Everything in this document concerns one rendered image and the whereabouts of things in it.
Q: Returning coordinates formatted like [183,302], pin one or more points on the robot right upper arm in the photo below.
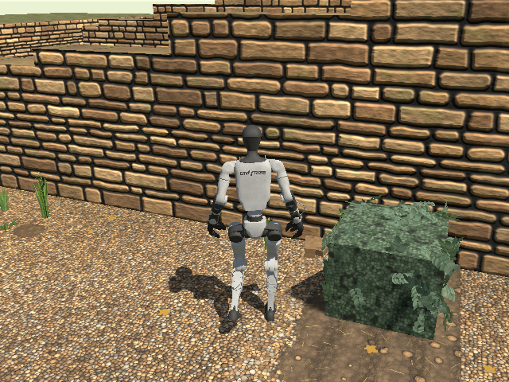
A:
[283,181]

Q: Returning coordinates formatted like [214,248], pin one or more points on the robot left forearm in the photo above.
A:
[215,212]

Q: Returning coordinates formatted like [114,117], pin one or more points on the left robot foot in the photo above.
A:
[234,315]

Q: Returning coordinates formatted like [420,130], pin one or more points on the robot right hand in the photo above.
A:
[299,226]

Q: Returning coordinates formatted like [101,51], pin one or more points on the robot left hand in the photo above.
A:
[218,226]

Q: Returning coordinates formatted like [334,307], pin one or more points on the right robot shin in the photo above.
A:
[271,286]

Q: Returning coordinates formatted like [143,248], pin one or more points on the robot right forearm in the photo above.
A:
[293,210]

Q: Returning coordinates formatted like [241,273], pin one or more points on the robot left upper arm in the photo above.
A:
[223,183]

